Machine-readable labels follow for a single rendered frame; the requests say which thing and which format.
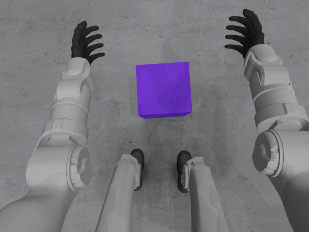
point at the robot right hand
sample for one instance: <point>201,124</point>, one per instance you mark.
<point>252,32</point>

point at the robot left hand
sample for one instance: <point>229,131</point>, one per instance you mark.
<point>80,42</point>

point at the robot left upper arm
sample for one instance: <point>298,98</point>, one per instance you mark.
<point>55,174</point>

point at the robot left forearm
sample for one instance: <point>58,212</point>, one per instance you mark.
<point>68,120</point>

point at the robot right forearm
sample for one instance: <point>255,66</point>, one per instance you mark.
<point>272,92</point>

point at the robot right upper arm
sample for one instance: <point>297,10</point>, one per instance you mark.
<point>283,156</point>

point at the robot right thigh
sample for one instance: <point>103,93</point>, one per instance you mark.
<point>206,210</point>

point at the carton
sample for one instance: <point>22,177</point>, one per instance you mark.
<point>163,90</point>

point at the robot right foot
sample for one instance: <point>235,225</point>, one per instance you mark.
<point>183,157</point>

